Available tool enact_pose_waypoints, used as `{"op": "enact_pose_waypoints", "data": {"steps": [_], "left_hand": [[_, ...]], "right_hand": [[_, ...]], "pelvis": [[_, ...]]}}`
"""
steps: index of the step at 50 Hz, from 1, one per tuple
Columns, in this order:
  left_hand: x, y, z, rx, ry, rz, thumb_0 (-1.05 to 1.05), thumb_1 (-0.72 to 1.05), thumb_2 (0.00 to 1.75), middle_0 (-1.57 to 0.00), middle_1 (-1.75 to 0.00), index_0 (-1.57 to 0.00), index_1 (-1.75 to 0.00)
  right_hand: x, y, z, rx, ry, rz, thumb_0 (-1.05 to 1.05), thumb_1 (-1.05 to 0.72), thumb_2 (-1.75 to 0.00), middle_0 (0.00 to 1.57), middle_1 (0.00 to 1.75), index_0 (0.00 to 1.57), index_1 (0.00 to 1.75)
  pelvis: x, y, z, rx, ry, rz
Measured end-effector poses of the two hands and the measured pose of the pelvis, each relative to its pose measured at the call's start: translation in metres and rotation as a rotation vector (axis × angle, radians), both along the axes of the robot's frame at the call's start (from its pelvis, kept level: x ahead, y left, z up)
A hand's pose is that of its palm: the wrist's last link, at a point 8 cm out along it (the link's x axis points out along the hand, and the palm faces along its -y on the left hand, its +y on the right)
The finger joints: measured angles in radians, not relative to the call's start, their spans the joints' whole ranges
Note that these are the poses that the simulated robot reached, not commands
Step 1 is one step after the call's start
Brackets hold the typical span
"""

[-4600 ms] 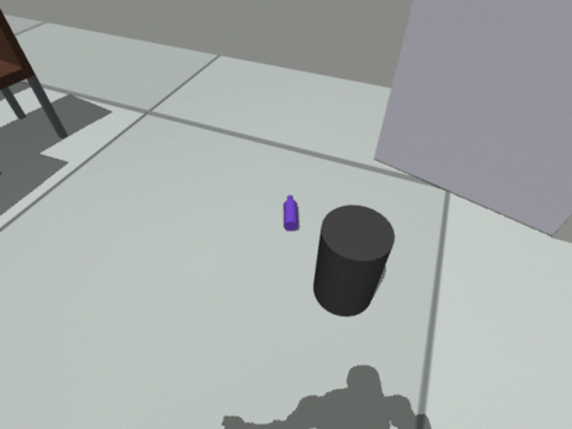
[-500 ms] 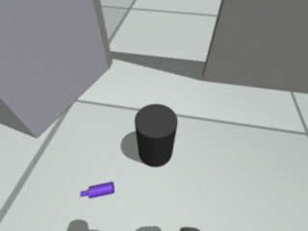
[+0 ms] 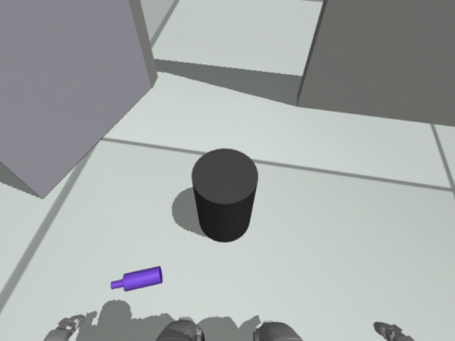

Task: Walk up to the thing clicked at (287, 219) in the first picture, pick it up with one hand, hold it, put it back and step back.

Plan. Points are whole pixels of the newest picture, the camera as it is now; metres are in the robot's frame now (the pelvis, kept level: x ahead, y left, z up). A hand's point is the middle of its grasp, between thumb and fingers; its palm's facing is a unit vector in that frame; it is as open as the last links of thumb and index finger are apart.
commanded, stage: walk up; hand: left
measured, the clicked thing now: (136, 279) +0.39 +0.36 -0.72
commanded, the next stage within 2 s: stand in 1.70 s
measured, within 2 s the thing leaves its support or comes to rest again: neither
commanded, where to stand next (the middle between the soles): +0.02 +0.04 m, yaw +3 degrees
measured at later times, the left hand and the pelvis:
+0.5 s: hand out of the picture -0.01 +0.31 -0.14, palm faces +0.09 -0.89 -0.45, open 7.4 cm; pelvis -0.05 +0.02 +0.00, yaw +4 degrees
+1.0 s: hand out of the picture +0.04 +0.28 -0.13, palm faces +0.08 -0.94 -0.33, open 7.4 cm; pelvis -0.03 +0.02 +0.02, yaw +4 degrees
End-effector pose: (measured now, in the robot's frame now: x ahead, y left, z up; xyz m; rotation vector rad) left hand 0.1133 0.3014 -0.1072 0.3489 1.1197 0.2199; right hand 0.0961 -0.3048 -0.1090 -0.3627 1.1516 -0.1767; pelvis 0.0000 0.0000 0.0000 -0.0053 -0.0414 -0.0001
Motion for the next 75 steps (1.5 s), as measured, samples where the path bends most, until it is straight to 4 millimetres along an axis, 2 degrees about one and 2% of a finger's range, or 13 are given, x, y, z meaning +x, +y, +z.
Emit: {"op": "enact_pose_waypoints", "data": {"steps": [5, 10, 13, 17, 22, 25, 29, 39, 48, 55, 60, 67, 75], "left_hand": [[-0.021, -0.008, -0.002, 0.024, 0.001, 0.005, 0.01, 0.91, 0.90, -0.20, -0.30, -0.20, -0.30], [-0.066, -0.008, 0.008, 0.064, 0.047, 0.027, 0.01, 0.91, 0.90, -0.21, -0.30, -0.20, -0.30], [-0.091, 0.002, 0.019, 0.088, 0.085, 0.055, 0.01, 0.90, 0.90, -0.21, -0.30, -0.20, -0.30], [-0.111, 0.021, 0.029, 0.114, 0.087, 0.075, 0.01, 0.90, 0.90, -0.21, -0.30, -0.21, -0.30], [-0.126, 0.049, 0.018, 0.101, 0.067, 0.115, 0.01, 0.90, 0.90, -0.21, -0.30, -0.20, -0.30], [-0.132, 0.048, 0.014, 0.069, 0.085, 0.135, 0.01, 0.91, 0.90, -0.20, -0.30, -0.20, -0.30], [-0.130, 0.039, 0.012, 0.024, 0.073, 0.129, 0.01, 0.91, 0.90, -0.20, -0.30, -0.20, -0.30], [-0.129, 0.013, 0.008, -0.036, 0.087, 0.112, 0.01, 0.91, 0.90, -0.20, -0.30, -0.20, -0.30], [-0.094, 0.017, 0.011, -0.064, 0.059, 0.111, 0.01, 0.91, 0.90, -0.20, -0.30, -0.20, -0.30], [-0.067, 0.023, 0.018, -0.050, 0.036, 0.092, 0.01, 0.91, 0.90, -0.20, -0.30, -0.20, -0.30], [-0.056, 0.025, 0.024, -0.040, 0.024, 0.082, 0.01, 0.91, 0.90, -0.20, -0.30, -0.20, -0.30], [-0.055, 0.023, 0.028, -0.035, 0.025, 0.082, 0.01, 0.91, 0.90, -0.20, -0.30, -0.20, -0.30], [-0.068, 0.018, 0.025, -0.042, 0.056, 0.093, 0.01, 0.91, 0.90, -0.20, -0.30, -0.20, -0.30]], "right_hand": [[0.005, -0.018, -0.005, -0.006, -0.030, 0.007, 0.01, -0.90, -0.90, 0.21, 0.30, 0.21, 0.30], [0.004, -0.020, -0.008, 0.008, -0.031, 0.004, 0.01, -0.91, -0.90, 0.20, 0.30, 0.20, 0.30], [-0.001, -0.017, -0.005, 0.025, -0.035, 0.009, 0.01, -0.91, -0.90, 0.20, 0.30, 0.20, 0.30], [-0.018, -0.009, -0.009, 0.028, 0.007, 0.029, 0.01, -0.91, -0.90, 0.20, 0.30, 0.20, 0.30], [-0.040, 0.014, -0.012, 0.014, 0.057, 0.059, 0.01, -0.91, -0.90, 0.20, 0.30, 0.20, 0.30], [-0.051, 0.027, -0.005, 0.030, 0.045, 0.064, 0.01, -0.91, -0.90, 0.20, 0.30, 0.20, 0.30], [-0.057, 0.031, 0.003, 0.037, 0.039, 0.060, 0.01, -0.91, -0.90, 0.21, 0.30, 0.21, 0.30], [-0.041, 0.023, 0.006, 0.036, 0.009, 0.041, 0.01, -0.91, -0.90, 0.20, 0.30, 0.21, 0.30], [-0.042, 0.029, 0.016, 0.021, 0.063, 0.036, 0.01, -0.91, -0.90, 0.20, 0.30, 0.21, 0.30], [-0.028, 0.032, 0.020, 0.021, 0.045, 0.023, 0.01, -0.91, -0.90, 0.20, 0.30, 0.21, 0.30], [-0.017, 0.034, 0.020, 0.031, 0.020, 0.020, 0.01, -0.91, -0.90, 0.20, 0.30, 0.21, 0.30], [-0.011, 0.036, 0.020, 0.044, 0.008, 0.022, 0.01, -0.91, -0.90, 0.20, 0.30, 0.21, 0.30], [-0.018, 0.034, 0.019, 0.048, 0.029, 0.024, 0.01, -0.91, -0.90, 0.20, 0.30, 0.21, 0.30]], "pelvis": [[-0.013, -0.011, -0.007, -0.003, 0.010, -0.004], [-0.025, -0.015, -0.003, 0.015, -0.005, 0.006], [-0.032, -0.010, 0.004, 0.027, 0.003, 0.017], [-0.040, 0.000, 0.005, 0.022, 0.015, 0.040], [-0.047, 0.014, -0.002, 0.057, -0.002, 0.060], [-0.047, 0.018, 0.004, 0.035, -0.008, 0.065], [-0.047, 0.016, 0.010, 0.016, -0.009, 0.067], [-0.046, 0.015, 0.013, 0.000, -0.010, 0.072], [-0.030, 0.020, 0.023, 0.000, 0.010, 0.067], [-0.025, 0.022, 0.027, 0.002, 0.010, 0.067], [-0.023, 0.022, 0.028, 0.004, 0.008, 0.065], [-0.023, 0.021, 0.030, 0.007, 0.002, 0.065], [-0.025, 0.018, 0.031, 0.006, -0.002, 0.064]]}}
